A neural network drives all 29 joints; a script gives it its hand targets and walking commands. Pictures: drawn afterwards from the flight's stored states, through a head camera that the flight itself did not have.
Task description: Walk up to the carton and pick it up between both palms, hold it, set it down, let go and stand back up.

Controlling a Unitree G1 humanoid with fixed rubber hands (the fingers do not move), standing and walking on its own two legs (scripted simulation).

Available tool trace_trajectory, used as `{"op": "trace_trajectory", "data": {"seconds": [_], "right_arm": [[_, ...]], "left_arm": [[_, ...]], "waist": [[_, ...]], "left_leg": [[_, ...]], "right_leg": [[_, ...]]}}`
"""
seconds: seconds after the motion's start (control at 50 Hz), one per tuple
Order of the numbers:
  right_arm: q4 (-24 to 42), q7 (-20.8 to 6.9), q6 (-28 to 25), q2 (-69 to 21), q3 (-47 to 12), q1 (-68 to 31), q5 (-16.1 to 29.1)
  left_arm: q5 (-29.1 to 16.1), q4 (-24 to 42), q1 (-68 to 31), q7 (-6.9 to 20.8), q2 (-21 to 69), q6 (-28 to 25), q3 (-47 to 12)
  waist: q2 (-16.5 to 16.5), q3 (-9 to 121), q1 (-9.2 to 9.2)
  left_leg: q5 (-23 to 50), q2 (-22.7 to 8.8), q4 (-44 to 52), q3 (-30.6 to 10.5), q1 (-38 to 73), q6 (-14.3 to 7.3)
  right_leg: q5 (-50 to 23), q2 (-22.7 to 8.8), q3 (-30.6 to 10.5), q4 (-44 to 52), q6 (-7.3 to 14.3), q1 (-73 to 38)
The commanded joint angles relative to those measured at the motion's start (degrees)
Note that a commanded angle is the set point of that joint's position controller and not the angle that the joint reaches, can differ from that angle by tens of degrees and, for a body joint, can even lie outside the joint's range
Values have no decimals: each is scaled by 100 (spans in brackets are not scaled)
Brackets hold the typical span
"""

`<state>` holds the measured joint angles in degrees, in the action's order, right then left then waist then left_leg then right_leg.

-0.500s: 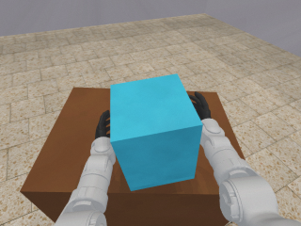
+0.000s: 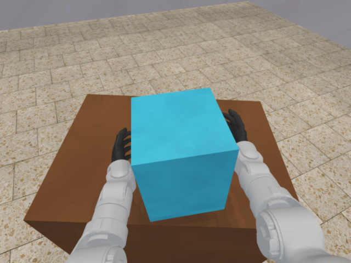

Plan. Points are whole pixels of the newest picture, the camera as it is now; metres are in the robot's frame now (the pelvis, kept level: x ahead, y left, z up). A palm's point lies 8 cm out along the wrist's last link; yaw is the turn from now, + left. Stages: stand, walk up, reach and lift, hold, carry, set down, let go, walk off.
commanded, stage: set down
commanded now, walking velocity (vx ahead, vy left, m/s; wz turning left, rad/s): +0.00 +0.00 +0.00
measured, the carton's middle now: (179, 155) +0.39 +0.03 +0.03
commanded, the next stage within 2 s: none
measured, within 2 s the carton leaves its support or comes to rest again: rests again in 0.68 s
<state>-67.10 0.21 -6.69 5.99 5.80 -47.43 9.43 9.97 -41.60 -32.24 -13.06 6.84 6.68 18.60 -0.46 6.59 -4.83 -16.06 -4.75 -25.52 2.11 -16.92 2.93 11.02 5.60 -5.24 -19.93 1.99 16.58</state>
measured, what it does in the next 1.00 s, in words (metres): stands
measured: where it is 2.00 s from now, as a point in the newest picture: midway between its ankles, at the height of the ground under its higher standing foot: outside the picture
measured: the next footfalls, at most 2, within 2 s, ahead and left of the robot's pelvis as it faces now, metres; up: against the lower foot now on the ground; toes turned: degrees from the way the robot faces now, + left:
none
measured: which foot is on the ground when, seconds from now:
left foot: down 0.00-1.00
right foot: down 0.00-1.00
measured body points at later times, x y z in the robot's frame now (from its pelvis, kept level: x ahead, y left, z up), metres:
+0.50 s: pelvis +0.01 -0.01 +0.00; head +0.08 -0.01 +0.44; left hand +0.38 +0.18 +0.01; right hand +0.46 -0.11 +0.04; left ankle -0.05 +0.13 -0.74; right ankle -0.02 -0.10 -0.74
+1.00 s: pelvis +0.01 -0.01 -0.01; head +0.10 -0.01 +0.43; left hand +0.38 +0.18 +0.00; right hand +0.47 -0.11 +0.03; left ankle -0.05 +0.13 -0.74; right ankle -0.02 -0.10 -0.74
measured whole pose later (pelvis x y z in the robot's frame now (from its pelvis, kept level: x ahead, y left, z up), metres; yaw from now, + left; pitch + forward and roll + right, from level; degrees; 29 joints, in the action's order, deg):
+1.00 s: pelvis +0.01 -0.01 -0.01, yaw +0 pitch +22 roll -1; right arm -68.3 -2.1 -18.2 6.4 7.9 -48.3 1.0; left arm 11.0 -45.3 -32.8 -12.6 9.5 -8.9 24.3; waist -0.5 11.5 -6.1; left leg -14.2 -4.7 -24.4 2.1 -31.5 2.6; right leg 10.3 5.6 -5.0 -21.3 2.2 32.3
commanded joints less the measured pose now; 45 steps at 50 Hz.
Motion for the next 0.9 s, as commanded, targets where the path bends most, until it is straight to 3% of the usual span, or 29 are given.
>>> {"op": "trace_trajectory", "data": {"seconds": [0.0,0.04,0.06,0.08,0.1,0.16,0.24,0.28,0.3,0.34,0.36,0.4,0.42,0.46,0.52,0.54,0.6,0.62,0.64,0.66,0.68,0.7,0.72,0.74,0.76,0.78,0.82,0.86,0.88], "right_arm": [[1190,-840,-431,-3350,-868,-3869,-815],[1623,-859,-525,-3311,-934,-4106,-929],[1714,-858,-578,-3465,-1136,-4329,-740],[1534,-863,-592,-3259,-859,-4106,-920],[1145,-894,-519,-3285,-997,-4075,-812],[1062,-910,-478,-3242,-730,-4024,-1034],[1190,-896,-711,-3244,-835,-4004,-972],[915,-953,-647,-3143,-662,-3933,-1136],[825,-944,-641,-3196,-729,-3811,-1070],[1085,-914,-802,-3215,-774,-3945,-1016],[1042,-950,-774,-3212,-812,-3933,-1016],[926,-930,-772,-3221,-785,-3806,-1054],[1079,-948,-866,-3114,-828,-3968,-1146],[1308,-885,-898,-3288,-984,-3677,-1190],[1516,-924,-1008,-3336,-1220,-3622,-1337],[1454,-873,-1044,-3114,-991,-3595,-1390],[1156,-904,-1034,-3084,-1022,-3461,-1306],[1076,-911,-1051,-3123,-963,-3469,-1341],[748,-912,-1025,-3138,-971,-3339,-1320],[919,-920,-1054,-3020,-991,-3446,-1376],[861,-871,-1049,-3124,-941,-3293,-1566],[991,-882,-1122,-3120,-924,-3346,-1616],[957,-913,-1212,-3553,-820,-3476,-1832],[977,-923,-1224,-3013,-981,-3570,-1476],[927,-935,-1188,-3134,-893,-3498,-1609],[512,-932,-1170,-2963,-789,-3349,-1717],[668,-952,-1183,-3302,-629,-3337,-1930],[792,-965,-1271,-3161,-660,-3608,-1845],[704,-933,-1349,-2784,-590,-3399,-1808]], "left_arm": [[27,1550,-5492,309,3453,-812,-1980],[133,1445,-5523,340,3365,-893,-1949],[180,1418,-5148,336,3456,-936,-1904],[74,1639,-5544,322,3374,-979,-1999],[83,1419,-5375,294,3454,-973,-1819],[204,1322,-5519,358,3253,-1023,-1500],[18,1413,-5492,345,3480,-1154,-1902],[46,1258,-5442,334,3415,-1188,-1743],[128,1296,-5291,355,3330,-1188,-1579],[117,1435,-5336,330,3470,-1246,-1779],[159,1382,-5159,300,3461,-1234,-1740],[39,1456,-5293,287,3475,-1313,-1832],[110,986,-5056,350,3326,-1353,-1581],[161,892,-4897,352,3372,-1419,-1624],[135,859,-4755,402,3305,-1581,-1506],[177,776,-4539,395,3361,-1578,-1574],[133,739,-4520,488,3404,-1564,-1653],[270,638,-4492,483,3356,-1576,-1446],[354,610,-4208,512,3544,-1567,-1540],[214,574,-4370,543,3227,-1616,-1444],[353,361,-4387,560,3106,-1608,-1190],[269,429,-4449,578,3155,-1705,-1371],[433,459,-4185,638,3794,-1736,-1381],[318,526,-4482,544,3176,-1783,-1260],[254,502,-4485,577,3302,-1775,-1343],[404,153,-4190,611,3100,-1761,-1048],[551,201,-4276,677,3484,-1735,-1130],[462,205,-4383,666,3364,-1786,-1129],[368,330,-4319,534,3003,-1854,-1229]], "waist": [[-246,4031,-691],[-218,4077,-700],[-176,4069,-867],[-245,4409,-668],[-191,4081,-942],[-108,4138,-890],[-202,4408,-707],[-24,4409,-750],[-79,4322,-881],[-207,4657,-824],[-122,4631,-944],[-80,4717,-785],[127,4706,-966],[63,4544,-843],[501,4900,-1044],[495,4777,-838],[237,4482,-773],[189,4536,-921],[188,4345,-785],[290,4352,-920],[479,4151,-877],[543,4526,-800],[547,4241,-684],[382,4601,-1010],[350,4622,-789],[357,3938,-950],[458,3997,-788],[389,4543,-894],[251,4762,-810]], "left_leg": [[4536,220,-317,142,366,457],[4084,314,-116,113,-78,292],[4443,246,-222,83,228,276],[4531,219,-227,46,386,338],[4854,136,-311,82,656,372],[4060,188,-142,184,256,239],[4496,203,-278,117,192,364],[4029,205,-135,204,-29,244],[4316,181,-200,207,111,229],[4667,179,-359,180,209,328],[4695,190,-337,187,169,323],[4632,202,-327,204,4,285],[4304,255,-282,318,-414,235],[4121,381,-130,317,-1212,123],[3378,476,319,432,-2403,-118],[3556,461,280,396,-2252,-88],[4304,428,15,285,-1489,2],[4295,423,2,312,-1505,-7],[4254,361,54,219,-1220,-44],[4169,386,-36,329,-1449,-37],[3386,499,332,411,-2281,-177],[3358,422,374,336,-2106,-141],[3277,386,474,295,-2200,-163],[3639,395,170,356,-2023,-31],[3870,324,155,269,-1581,-82],[4050,329,102,333,-1593,-51],[3309,416,365,396,-2094,-153],[3662,304,211,296,-1473,-62],[4004,301,12,370,-1269,36]], "right_leg": [[-3601,-171,650,-27,410,-880],[-3784,-219,707,-358,70,-1160],[-3983,-169,715,-478,-10,-1144],[-3804,-139,783,-365,11,-1061],[-3623,-95,820,-351,46,-667],[-3473,-242,743,-422,-46,-961],[-3877,-160,789,-418,48,-917],[-3683,-221,767,-478,12,-905],[-3663,-198,749,-502,-57,-812],[-3835,-145,759,-498,28,-829],[-4014,-177,733,-467,86,-818],[-4276,-184,786,-594,16,-775],[-4292,-230,700,-539,76,-1078],[-5205,-370,630,-958,-131,-1585],[-5869,-543,619,-1316,-323,-2552],[-5938,-493,676,-1321,-313,-2355],[-5559,-421,741,-1080,-251,-1703],[-5244,-420,766,-1093,-266,-1636],[-5198,-425,816,-1098,-252,-1382],[-5355,-439,743,-1039,-211,-1574],[-5867,-619,664,-1281,-359,-2117],[-5770,-560,750,-1256,-389,-2084],[-5591,-571,823,-1196,-342,-2017],[-5598,-462,736,-1315,-306,-2056],[-5074,-406,836,-1188,-274,-1388],[-5238,-434,796,-1122,-237,-1326],[-5363,-552,735,-1131,-311,-1855],[-4876,-403,827,-1078,-269,-1502],[-5058,-352,886,-1135,-249,-1207]]}}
